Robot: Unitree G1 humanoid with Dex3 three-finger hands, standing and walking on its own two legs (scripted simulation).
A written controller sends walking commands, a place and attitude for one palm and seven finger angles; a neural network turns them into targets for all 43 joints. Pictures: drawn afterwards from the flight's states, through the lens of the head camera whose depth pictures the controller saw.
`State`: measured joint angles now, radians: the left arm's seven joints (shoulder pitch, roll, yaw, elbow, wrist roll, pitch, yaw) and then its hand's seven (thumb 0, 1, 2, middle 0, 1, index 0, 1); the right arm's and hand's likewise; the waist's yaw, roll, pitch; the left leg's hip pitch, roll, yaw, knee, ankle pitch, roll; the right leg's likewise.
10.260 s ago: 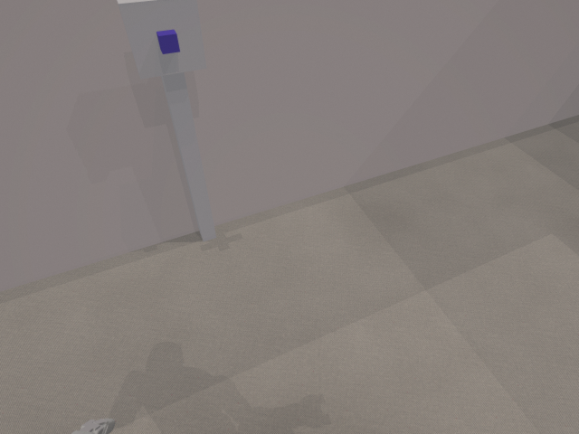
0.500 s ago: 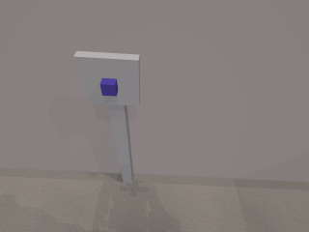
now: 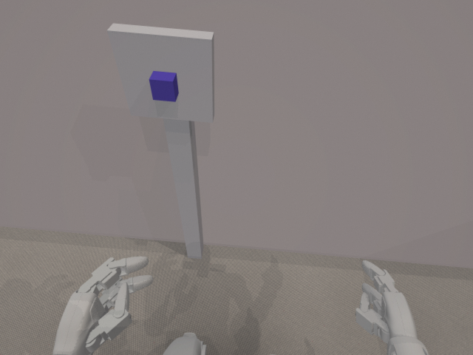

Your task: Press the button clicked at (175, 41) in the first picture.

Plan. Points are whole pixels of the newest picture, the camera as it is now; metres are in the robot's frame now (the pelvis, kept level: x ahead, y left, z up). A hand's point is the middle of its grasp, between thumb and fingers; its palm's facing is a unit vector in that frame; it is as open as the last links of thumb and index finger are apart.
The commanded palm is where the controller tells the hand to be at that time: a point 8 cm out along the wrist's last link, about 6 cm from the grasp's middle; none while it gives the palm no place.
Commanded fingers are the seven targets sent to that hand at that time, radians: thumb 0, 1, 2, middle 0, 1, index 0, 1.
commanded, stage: raise the hand and make a fist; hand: left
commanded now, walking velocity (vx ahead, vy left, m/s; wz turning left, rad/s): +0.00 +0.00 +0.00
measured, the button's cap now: (164, 85) +0.55 +0.19 +0.16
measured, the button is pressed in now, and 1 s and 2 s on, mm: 0 0 0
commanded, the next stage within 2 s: aim a knuckle at the button in 1.58 s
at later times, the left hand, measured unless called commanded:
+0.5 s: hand (92, 258) +0.23 +0.23 +0.09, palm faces +0.09 -0.99 -0.07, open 3.1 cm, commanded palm +0.20 +0.27 +0.09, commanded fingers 0.00 0.90 0.90 -1.30 -1.50 -1.30 -1.50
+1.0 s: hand (73, 239) +0.24 +0.24 +0.12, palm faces +0.00 -1.00 -0.06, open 3.1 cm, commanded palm +0.21 +0.30 +0.14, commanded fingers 0.00 0.90 0.90 -1.30 -1.50 -1.30 -1.50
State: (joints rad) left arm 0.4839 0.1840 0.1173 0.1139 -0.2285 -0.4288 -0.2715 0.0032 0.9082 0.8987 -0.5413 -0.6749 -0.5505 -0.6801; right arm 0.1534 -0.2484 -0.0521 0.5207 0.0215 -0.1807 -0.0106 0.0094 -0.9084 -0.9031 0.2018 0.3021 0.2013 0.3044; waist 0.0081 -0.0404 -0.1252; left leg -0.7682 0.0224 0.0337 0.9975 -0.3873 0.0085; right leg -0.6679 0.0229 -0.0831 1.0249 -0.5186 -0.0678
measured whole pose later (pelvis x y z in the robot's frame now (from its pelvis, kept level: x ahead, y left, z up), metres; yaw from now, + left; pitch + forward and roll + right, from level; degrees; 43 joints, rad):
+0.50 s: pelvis +0.03 +0.02 +0.02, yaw +0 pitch +9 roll -1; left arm 0.47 0.24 0.23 -0.10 -0.30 -0.32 -0.22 0.01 0.91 0.90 -1.20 -1.39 -1.20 -1.40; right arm 0.32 -0.22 -0.01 0.58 0.03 -0.16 -0.06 0.01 -0.91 -0.90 0.20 0.30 0.20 0.30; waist -0.01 0.03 -0.10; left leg -0.68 0.03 0.03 0.91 -0.39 0.03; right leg -0.56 0.03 -0.08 0.89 -0.49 -0.04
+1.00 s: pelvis +0.02 +0.05 +0.04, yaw +1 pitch +4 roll -3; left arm 0.36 0.29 0.17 -0.17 -0.27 -0.11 -0.24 0.01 0.90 0.90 -1.29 -1.50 -1.30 -1.50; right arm 0.23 -0.22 0.07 0.52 0.04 -0.19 -0.06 0.01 -0.90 -0.90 0.20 0.30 0.20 0.30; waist 0.02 0.04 -0.08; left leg -0.53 -0.01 0.03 0.80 -0.34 0.07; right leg -0.39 0.01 -0.08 0.73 -0.42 0.00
